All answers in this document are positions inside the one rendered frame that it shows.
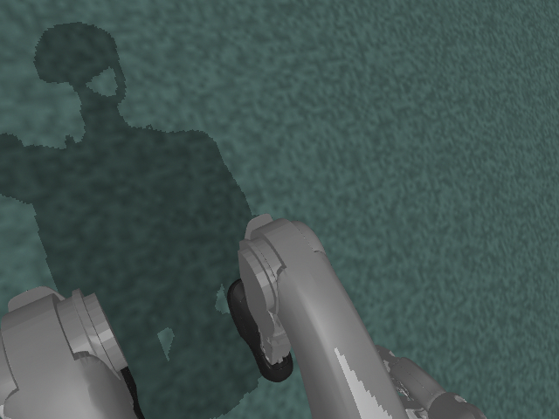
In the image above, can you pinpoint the right robot foot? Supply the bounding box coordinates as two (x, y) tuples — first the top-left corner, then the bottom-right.
(227, 278), (293, 382)

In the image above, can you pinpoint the right robot hand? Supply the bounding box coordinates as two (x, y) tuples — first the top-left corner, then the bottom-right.
(375, 345), (447, 419)

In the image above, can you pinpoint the left robot foot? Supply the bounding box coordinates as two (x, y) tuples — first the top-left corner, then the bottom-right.
(121, 367), (145, 419)

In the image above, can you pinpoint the right robot arm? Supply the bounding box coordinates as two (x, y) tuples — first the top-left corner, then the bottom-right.
(428, 392), (487, 419)

